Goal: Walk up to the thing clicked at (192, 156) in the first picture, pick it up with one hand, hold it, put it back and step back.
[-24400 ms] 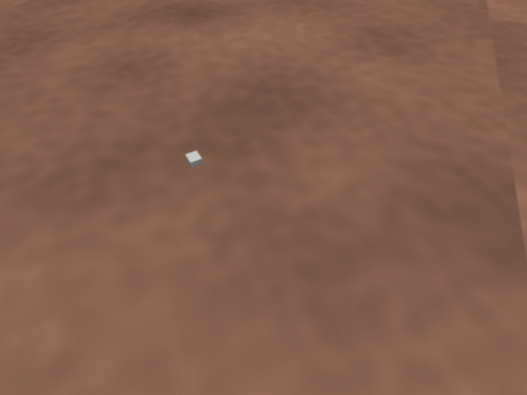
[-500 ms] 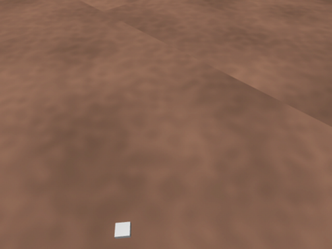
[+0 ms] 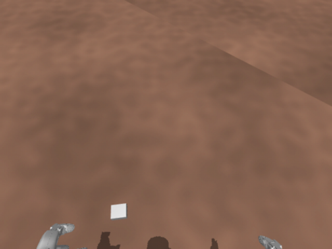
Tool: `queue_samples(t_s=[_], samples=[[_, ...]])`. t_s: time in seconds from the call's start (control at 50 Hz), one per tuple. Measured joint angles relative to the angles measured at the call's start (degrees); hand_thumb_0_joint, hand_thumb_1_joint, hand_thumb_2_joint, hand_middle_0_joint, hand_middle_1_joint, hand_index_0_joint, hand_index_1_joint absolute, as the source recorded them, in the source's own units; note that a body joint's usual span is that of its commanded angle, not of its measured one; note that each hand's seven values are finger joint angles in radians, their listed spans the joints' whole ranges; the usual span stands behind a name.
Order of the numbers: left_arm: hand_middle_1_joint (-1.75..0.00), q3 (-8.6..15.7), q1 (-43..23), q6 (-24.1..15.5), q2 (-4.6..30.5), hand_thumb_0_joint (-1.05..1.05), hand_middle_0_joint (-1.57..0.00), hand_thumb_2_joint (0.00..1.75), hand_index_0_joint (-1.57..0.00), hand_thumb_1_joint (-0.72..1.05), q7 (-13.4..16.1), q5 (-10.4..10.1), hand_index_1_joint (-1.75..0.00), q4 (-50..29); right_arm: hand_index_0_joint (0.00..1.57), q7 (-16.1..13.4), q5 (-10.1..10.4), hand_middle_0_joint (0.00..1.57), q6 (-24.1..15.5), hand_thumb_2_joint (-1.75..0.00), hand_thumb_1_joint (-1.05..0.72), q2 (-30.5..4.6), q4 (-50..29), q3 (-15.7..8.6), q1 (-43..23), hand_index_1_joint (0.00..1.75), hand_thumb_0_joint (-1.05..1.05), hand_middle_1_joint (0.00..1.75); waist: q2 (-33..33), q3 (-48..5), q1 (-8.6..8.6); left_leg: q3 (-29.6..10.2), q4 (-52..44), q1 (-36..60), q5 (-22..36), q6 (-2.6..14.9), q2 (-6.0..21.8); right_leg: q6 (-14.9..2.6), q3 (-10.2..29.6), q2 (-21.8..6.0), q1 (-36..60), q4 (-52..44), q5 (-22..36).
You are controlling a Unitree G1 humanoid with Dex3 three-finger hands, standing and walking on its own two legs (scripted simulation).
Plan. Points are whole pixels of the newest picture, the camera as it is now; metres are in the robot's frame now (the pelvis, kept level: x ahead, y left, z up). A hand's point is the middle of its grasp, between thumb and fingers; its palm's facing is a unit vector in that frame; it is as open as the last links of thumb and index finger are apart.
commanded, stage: rise first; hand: left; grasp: from above
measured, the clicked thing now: (119, 211) +0.39 +0.26 -0.74
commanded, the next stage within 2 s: none
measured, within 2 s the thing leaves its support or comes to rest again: neither
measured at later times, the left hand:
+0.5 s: hand out of the picture +0.12 +0.27 -0.22, palm faces -0.19 -0.85 -0.49, open 13.9 cm
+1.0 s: hand (87, 238) +0.23 +0.30 -0.41, palm faces -0.44 -0.43 -0.79, open 13.5 cm
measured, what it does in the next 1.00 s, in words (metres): lowers itself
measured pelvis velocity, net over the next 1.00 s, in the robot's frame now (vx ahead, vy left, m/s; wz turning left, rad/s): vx -0.07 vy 0.00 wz -0.02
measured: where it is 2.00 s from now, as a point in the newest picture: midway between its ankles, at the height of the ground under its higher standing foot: outside the picture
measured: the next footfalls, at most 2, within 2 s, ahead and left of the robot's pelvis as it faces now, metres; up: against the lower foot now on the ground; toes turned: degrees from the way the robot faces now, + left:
none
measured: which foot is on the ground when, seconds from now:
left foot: down 0.00-1.00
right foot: down 0.00-1.00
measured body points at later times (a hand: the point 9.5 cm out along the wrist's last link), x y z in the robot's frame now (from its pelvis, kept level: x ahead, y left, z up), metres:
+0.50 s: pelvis -0.01 +0.01 -0.08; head +0.09 +0.03 +0.35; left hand +0.13 +0.31 -0.19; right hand +0.17 -0.24 -0.17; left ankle +0.00 +0.12 -0.72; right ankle +0.00 -0.13 -0.72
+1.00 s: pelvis -0.07 +0.00 -0.27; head +0.13 +0.01 +0.14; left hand +0.25 +0.32 -0.36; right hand +0.12 -0.27 -0.39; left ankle +0.00 +0.12 -0.72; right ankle +0.00 -0.13 -0.72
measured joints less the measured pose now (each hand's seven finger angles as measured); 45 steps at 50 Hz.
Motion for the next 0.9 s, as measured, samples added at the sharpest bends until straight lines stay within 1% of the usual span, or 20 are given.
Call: queue_samples(t_s=[0.1,0.16,0.22,0.36,0.46,0.56,0.62,0.66,0.78,0.84,0.9], samples=[[-0.89,0.38,3.18,2.72,-0.78,0.00,-0.18,0.89,-0.18,-0.15,0.67,1.77,-0.88,-5.18,0.21,0.42,-0.35,0.20,-1.24,-0.89,-0.89,-0.10,-3.38,-0.28,0.72,0.30,0.01,0.30,0.31,-1.77,-0.07,0.08,7.78,-6.67,-3.67,0.30,0.10,0.35,0.25,0.00,-6.50,7.27,-3.31],[-0.94,0.49,5.58,3.09,-1.01,0.00,-0.16,0.91,-0.16,-0.28,0.90,2.95,-0.93,-9.48,0.21,0.31,-0.59,0.20,-2.13,-0.89,-0.89,-0.24,-4.80,-0.62,0.49,0.30,0.01,0.30,0.24,-2.58,0.13,-0.05,12.79,-10.90,-5.92,0.43,0.13,0.53,0.24,-0.03,-10.61,12.06,-5.45],[-0.96,0.54,7.83,3.50,-1.03,0.00,-0.15,0.92,-0.15,-0.37,1.00,4.23,-0.96,-13.80,0.21,0.12,-0.83,0.20,-2.86,-0.89,-0.89,-0.29,-5.96,-0.91,-0.22,0.30,0.01,0.30,0.10,-3.18,0.35,-0.26,17.24,-14.85,-7.82,0.48,0.18,0.61,0.14,-0.03,-14.42,16.32,-7.29],[-0.99,-0.14,12.70,5.97,-0.67,0.00,-0.15,0.94,-0.14,-0.48,1.06,6.35,-0.99,-23.16,0.21,-0.21,-1.09,0.20,-4.44,-0.89,-0.90,-0.12,-8.45,-0.83,-2.24,0.30,0.01,0.30,0.29,-4.37,0.39,-1.08,24.85,-22.35,-10.79,0.61,0.29,0.69,-0.47,0.04,-21.37,23.25,-10.10],[-0.99,-0.66,15.18,7.23,-0.32,0.00,-0.16,0.92,-0.15,-0.50,1.03,7.43,-0.99,-27.94,0.21,-0.16,-1.26,0.20,-5.66,-0.90,-0.92,0.14,-10.11,-0.48,-3.29,0.30,0.01,0.30,0.38,-5.44,0.37,-1.42,29.40,-27.42,-12.39,0.63,0.29,0.72,-0.68,0.01,-26.26,27.65,-11.70],[-1.00,-1.01,16.12,7.30,0.31,0.00,-0.17,0.91,-0.16,-0.51,1.21,9.17,-1.00,-31.03,0.21,0.01,-1.24,0.20,-6.72,-0.90,-0.93,0.14,-11.00,-0.10,-4.19,0.30,0.01,0.30,0.55,-6.45,0.47,-1.79,34.40,-32.89,-14.02,0.61,0.17,0.69,-0.89,-0.13,-31.62,32.70,-13.49],[-1.00,-1.22,14.24,6.14,1.28,0.00,-0.17,0.91,-0.16,-0.52,1.34,11.30,-1.00,-29.65,0.21,0.19,-1.22,0.20,-7.61,-0.90,-0.94,-0.16,-10.96,0.14,-4.89,0.30,0.01,0.30,0.59,-7.19,0.49,-2.01,37.95,-37.15,-15.00,0.55,-0.01,0.61,-0.99,-0.32,-35.85,36.44,-14.66],[-1.01,-1.14,12.03,4.63,2.14,0.00,-0.17,0.91,-0.16,-0.52,1.50,13.30,-1.00,-27.48,0.21,0.49,-1.30,0.20,-8.35,-0.90,-0.94,-0.50,-10.65,0.20,-5.55,0.30,0.01,0.30,0.49,-7.73,0.45,-2.06,40.87,-40.69,-15.76,0.48,-0.12,0.56,-0.94,-0.45,-39.46,39.60,-15.59],[-1.01,-0.88,3.80,-1.90,5.00,0.00,-0.17,0.90,-0.16,-0.49,2.91,20.82,-1.00,-20.96,0.21,1.73,-1.41,0.21,-9.85,-0.90,-0.92,-2.02,-8.68,-0.35,-7.72,0.30,0.01,0.30,0.12,-9.29,0.40,-2.10,51.66,-53.46,-18.41,0.24,-0.29,0.40,-0.59,-0.63,-52.52,51.02,-18.62],[-1.00,-0.50,-0.81,-5.40,6.39,0.00,-0.17,0.90,-0.17,-0.47,4.21,24.70,-1.00,-18.19,0.21,2.27,-1.54,0.21,-9.92,-0.90,-0.92,-2.77,-7.10,-0.88,-8.91,0.30,0.01,0.30,0.17,-9.68,0.46,-2.26,57.45,-60.21,-19.56,0.13,-0.20,0.23,-0.52,-0.52,-59.35,56.90,-19.80],[-0.99,-0.15,-5.75,-8.09,7.81,0.00,-0.18,0.90,-0.18,-0.46,5.53,28.52,-0.99,-15.40,0.21,2.74,-1.70,0.20,-9.51,-0.90,-0.92,-3.25,-5.57,-1.51,-9.89,0.30,0.01,0.30,0.36,-9.46,0.56,-2.54,62.91,-66.58,-20.32,0.00,-0.13,0.05,-0.56,-0.40,-65.72,62.36,-20.54]])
